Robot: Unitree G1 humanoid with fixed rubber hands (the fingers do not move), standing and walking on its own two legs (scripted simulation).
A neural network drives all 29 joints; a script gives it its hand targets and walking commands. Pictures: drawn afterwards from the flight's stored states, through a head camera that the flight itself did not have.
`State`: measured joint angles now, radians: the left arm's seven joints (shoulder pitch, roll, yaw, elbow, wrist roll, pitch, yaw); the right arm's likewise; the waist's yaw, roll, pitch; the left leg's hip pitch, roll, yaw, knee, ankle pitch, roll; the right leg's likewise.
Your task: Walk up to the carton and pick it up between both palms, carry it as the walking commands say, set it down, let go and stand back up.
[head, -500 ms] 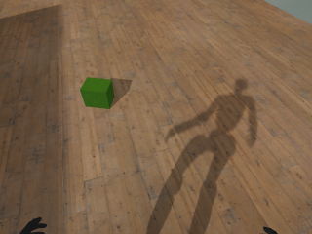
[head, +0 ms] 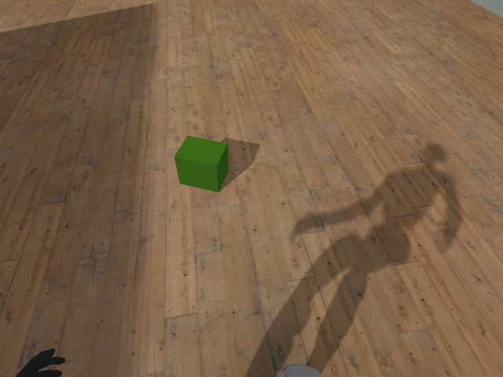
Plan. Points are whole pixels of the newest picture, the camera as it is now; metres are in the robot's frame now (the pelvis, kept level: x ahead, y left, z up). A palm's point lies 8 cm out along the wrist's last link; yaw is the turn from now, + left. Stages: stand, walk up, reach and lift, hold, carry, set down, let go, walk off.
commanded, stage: walk up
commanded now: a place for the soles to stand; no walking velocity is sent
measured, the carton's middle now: (203, 164) +1.22 +0.17 -0.67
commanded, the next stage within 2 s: none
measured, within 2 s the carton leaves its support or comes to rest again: neither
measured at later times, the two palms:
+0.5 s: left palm (19, 350) +0.20 +0.37 -0.09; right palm (366, 220) +0.41 -0.27 -0.05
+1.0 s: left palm (55, 221) +0.43 +0.37 -0.05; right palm (354, 183) +0.55 -0.29 -0.09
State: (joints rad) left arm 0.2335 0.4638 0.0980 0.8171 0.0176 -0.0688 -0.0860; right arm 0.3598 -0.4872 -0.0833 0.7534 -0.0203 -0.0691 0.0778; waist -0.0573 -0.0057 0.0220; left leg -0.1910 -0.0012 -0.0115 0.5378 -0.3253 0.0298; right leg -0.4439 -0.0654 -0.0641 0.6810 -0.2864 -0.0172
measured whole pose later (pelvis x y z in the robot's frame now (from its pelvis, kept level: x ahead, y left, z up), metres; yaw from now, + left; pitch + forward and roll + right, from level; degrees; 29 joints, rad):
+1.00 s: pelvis +0.41 +0.02 +0.00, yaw +8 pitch -1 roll -1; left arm 0.34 0.50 0.09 0.70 0.01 -0.10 -0.05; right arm 0.31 -0.47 -0.06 0.75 -0.01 -0.08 0.07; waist 0.03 0.04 0.04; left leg -0.48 0.07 0.03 0.79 -0.36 0.02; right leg -0.27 -0.04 -0.09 0.56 -0.27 -0.03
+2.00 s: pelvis +0.69 +0.07 -0.02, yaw +6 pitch -2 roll -1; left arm 0.28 0.45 0.04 0.86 0.01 -0.06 0.00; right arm 0.18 -0.45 -0.03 0.82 0.01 -0.04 0.01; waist 0.01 -0.01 0.06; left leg -0.38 0.05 0.06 0.73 -0.32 0.01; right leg -0.35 -0.04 -0.03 0.70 -0.30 0.01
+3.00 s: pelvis +0.73 +0.21 -0.02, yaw -5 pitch -1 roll -1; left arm 0.35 0.51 0.09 0.88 0.01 -0.09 0.11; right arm 0.19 -0.45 -0.12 0.65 -0.07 0.07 0.10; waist -0.05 0.07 0.11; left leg -0.37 0.04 0.06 0.73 -0.35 0.05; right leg -0.46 -0.01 -0.08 0.88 -0.46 -0.02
